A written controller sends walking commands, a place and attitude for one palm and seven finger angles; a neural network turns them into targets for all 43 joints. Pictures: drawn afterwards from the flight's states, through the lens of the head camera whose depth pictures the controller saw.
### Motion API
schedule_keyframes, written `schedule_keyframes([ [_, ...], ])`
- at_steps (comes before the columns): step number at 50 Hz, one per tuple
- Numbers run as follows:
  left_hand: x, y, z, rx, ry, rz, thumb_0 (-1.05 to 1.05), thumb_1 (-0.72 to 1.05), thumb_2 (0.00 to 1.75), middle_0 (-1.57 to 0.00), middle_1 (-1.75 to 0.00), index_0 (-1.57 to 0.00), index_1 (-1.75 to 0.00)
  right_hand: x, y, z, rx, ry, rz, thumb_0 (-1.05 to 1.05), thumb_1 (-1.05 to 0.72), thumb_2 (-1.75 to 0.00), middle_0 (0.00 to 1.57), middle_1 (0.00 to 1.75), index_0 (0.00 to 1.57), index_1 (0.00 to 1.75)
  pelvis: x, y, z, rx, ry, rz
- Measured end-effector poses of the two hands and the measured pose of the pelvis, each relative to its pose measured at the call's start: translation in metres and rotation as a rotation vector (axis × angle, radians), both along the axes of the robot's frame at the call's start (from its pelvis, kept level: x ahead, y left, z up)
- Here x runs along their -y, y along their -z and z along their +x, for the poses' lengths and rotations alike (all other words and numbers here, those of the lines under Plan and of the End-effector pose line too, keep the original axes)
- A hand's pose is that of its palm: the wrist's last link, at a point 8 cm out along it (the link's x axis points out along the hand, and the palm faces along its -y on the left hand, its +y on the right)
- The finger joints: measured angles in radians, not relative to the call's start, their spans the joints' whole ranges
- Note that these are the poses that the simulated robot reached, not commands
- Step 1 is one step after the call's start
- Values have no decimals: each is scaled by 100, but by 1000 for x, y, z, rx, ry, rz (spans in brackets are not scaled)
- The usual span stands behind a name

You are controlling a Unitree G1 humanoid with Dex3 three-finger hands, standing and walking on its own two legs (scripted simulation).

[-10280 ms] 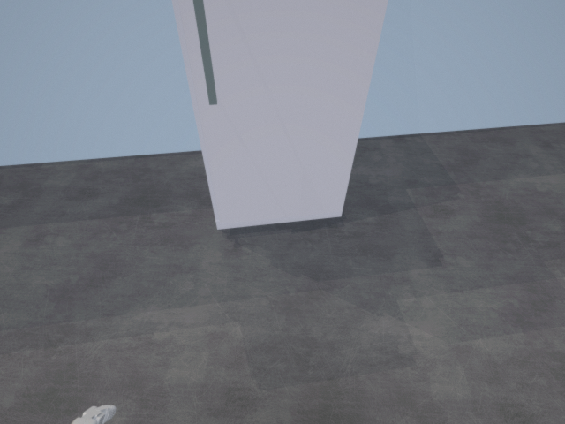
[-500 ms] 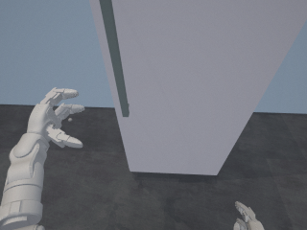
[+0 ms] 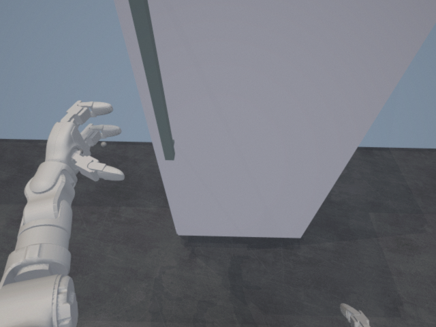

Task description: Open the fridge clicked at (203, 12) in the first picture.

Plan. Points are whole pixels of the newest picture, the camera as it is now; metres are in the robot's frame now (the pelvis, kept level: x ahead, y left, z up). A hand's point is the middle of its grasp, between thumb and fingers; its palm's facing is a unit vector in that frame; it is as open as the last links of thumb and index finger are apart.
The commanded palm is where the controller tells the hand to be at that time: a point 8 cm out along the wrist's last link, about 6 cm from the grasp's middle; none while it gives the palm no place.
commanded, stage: move the hooked fingers beside the handle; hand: left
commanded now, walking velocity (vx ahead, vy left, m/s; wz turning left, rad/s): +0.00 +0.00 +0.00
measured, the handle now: (157, 78) +0.54 +0.14 +0.17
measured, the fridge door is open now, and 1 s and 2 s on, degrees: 0 0 0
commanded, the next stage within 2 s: feel for the door with the fingertips in 1.50 s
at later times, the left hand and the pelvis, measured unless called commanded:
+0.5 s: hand (124, 119) +0.47 +0.20 +0.12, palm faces -0.02 -1.00 +0.01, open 14.0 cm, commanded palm +0.45 +0.25 +0.12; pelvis +0.00 +0.00 -0.01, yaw -1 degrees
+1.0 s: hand (123, 115) +0.49 +0.21 +0.11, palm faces -0.01 -1.00 +0.01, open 14.0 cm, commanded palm +0.47 +0.25 +0.11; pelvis +0.01 +0.00 -0.01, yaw -1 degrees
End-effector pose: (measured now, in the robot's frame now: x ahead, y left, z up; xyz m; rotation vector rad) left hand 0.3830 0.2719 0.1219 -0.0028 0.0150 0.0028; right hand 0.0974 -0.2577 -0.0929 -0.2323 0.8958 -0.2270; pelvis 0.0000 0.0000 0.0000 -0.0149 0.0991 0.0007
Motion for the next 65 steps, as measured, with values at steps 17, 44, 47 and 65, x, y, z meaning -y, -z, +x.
schedule_keyframes([
  [17, 14, 1, 45, 0, 8, 1, -1, -50, 30, -30, -120, -29, -120, 10, 14, -43, -161, 62, -6, 1, -91, -90, 20, 30, 20, 30, 2, 5, 0, -53, 5, -4],
  [44, 13, 15, 92, -27, 0, 0, -1, -50, 30, -30, -119, -29, -120, 9, 19, -98, -350, 165, -9, 0, -91, -90, 20, 30, 20, 30, -2, 12, 8, -137, 30, -13],
  [47, 11, 13, 91, -2, 3, -4, -1, -50, 30, -30, -119, -29, -120, 8, 19, -95, -354, 160, -10, 0, -91, -90, 20, 30, 20, 30, -3, 13, 10, -137, 27, -16],
  [65, 25, 15, 87, 1, -7, -10, -1, -50, 30, -30, -119, -30, -120, -1, 23, -54, -255, 112, 23, 0, -91, -90, 20, 30, 20, 30, -5, 14, 13, -129, 27, -14],
])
